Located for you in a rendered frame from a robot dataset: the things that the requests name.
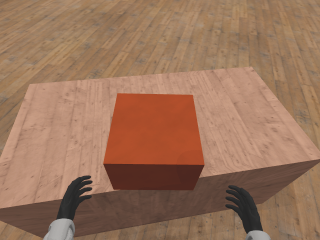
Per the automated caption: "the pedestal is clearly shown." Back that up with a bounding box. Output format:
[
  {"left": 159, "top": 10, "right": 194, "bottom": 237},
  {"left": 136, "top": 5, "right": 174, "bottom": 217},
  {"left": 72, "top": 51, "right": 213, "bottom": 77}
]
[{"left": 0, "top": 66, "right": 320, "bottom": 238}]

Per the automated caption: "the carton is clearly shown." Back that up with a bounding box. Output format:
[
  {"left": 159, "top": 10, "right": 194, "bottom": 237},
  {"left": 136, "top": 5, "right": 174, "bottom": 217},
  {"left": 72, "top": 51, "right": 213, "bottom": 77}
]
[{"left": 103, "top": 93, "right": 205, "bottom": 191}]

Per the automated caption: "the right robot hand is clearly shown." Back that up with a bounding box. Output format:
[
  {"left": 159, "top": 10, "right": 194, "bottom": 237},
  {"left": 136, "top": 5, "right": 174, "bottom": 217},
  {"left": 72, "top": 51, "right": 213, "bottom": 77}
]
[{"left": 225, "top": 185, "right": 263, "bottom": 234}]

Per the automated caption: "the robot right forearm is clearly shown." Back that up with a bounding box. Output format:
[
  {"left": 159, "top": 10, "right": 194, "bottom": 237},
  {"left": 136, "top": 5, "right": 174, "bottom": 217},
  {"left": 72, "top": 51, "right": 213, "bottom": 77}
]
[{"left": 245, "top": 230, "right": 271, "bottom": 240}]

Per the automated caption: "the robot left forearm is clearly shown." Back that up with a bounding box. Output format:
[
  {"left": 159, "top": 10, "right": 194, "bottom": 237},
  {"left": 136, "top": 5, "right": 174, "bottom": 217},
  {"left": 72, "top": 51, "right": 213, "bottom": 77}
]
[{"left": 43, "top": 218, "right": 75, "bottom": 240}]

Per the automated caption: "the left robot hand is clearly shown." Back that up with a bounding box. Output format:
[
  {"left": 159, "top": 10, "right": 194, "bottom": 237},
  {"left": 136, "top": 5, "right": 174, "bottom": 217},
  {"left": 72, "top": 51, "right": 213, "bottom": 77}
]
[{"left": 56, "top": 175, "right": 93, "bottom": 221}]

